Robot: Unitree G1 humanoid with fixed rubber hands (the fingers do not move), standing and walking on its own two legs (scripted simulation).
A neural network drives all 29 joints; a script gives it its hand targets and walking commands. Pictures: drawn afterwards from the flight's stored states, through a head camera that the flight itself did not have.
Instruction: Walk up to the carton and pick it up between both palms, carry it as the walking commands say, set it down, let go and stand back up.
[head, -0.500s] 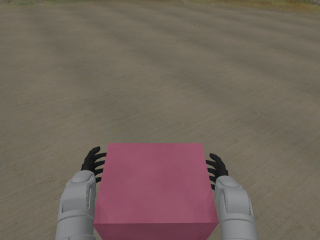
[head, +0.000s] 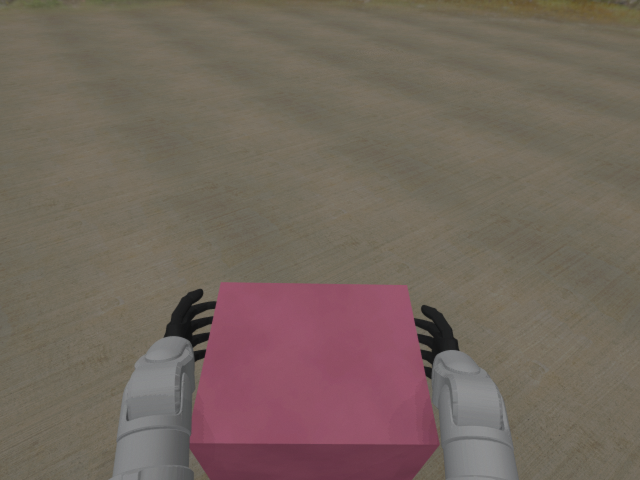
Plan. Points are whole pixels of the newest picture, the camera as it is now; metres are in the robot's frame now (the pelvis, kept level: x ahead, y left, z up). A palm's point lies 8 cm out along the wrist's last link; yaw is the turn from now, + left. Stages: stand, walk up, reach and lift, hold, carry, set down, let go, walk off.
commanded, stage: hold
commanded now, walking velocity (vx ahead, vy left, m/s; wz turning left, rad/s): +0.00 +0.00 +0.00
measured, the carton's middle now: (312, 397) +0.27 +0.01 -0.03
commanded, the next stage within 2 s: carry in 0.60 s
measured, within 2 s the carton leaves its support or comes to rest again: neither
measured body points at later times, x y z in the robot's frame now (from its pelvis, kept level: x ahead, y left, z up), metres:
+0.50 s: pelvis +0.01 +0.00 +0.00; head -0.04 -0.01 +0.45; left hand +0.31 +0.17 +0.05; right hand +0.30 -0.17 +0.03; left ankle +0.01 +0.11 -0.75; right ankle +0.01 -0.12 -0.75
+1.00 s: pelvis +0.11 +0.03 +0.00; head +0.10 +0.03 +0.45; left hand +0.40 +0.21 +0.07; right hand +0.39 -0.13 +0.06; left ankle +0.02 +0.11 -0.75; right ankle +0.07 -0.10 -0.69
